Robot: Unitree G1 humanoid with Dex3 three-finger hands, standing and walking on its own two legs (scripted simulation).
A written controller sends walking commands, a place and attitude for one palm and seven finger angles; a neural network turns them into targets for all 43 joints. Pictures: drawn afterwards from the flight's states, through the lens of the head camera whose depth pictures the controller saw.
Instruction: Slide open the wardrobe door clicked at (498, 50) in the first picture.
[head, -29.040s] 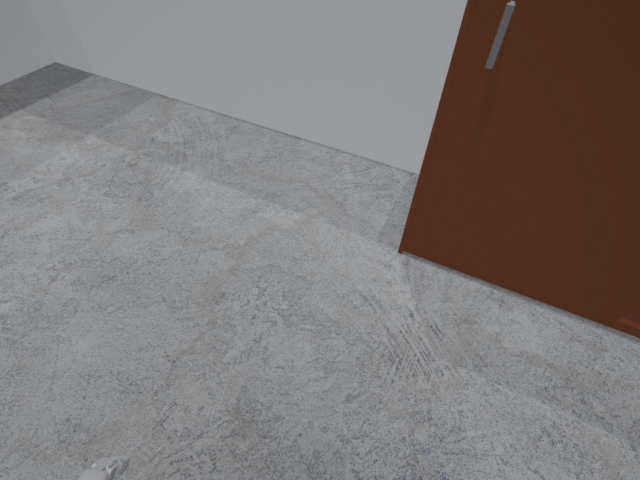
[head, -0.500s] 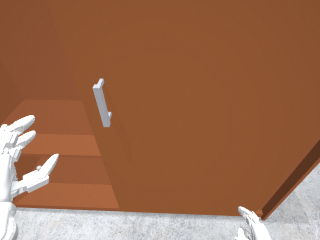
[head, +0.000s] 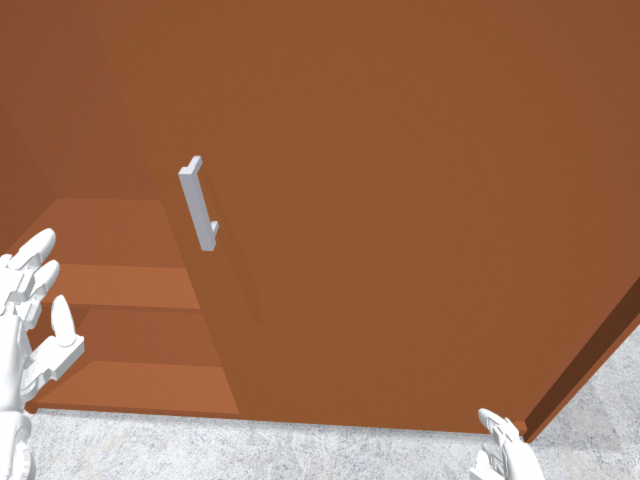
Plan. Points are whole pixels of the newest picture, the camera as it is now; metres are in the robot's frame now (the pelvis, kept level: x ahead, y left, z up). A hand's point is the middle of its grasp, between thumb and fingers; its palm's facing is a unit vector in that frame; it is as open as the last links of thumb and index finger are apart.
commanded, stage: step back with the hand held close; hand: left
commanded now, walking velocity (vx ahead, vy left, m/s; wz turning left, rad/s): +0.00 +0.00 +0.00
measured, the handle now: (202, 204) +0.45 +0.25 +0.13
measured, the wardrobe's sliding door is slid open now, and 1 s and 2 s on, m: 0.69 0.69 0.69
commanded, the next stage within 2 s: stop stepping back and stand still in 1.12 s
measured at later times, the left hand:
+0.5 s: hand (43, 364) +0.16 +0.29 +0.15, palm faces +0.35 -0.81 -0.47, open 7.4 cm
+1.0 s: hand out of the picture +0.06 +0.34 +0.16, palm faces +0.50 -0.75 -0.43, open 7.4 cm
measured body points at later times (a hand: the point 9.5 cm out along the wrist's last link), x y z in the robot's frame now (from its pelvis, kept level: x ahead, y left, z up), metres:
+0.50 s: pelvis -0.04 +0.03 -0.01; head -0.04 +0.04 +0.44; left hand +0.13 +0.33 +0.18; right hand +0.14 -0.21 -0.07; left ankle +0.03 +0.11 -0.75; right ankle -0.01 -0.09 -0.75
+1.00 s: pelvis -0.12 +0.06 -0.01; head -0.11 +0.08 +0.43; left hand +0.03 +0.38 +0.19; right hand +0.10 -0.15 -0.07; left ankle +0.02 +0.11 -0.74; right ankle -0.07 -0.07 -0.74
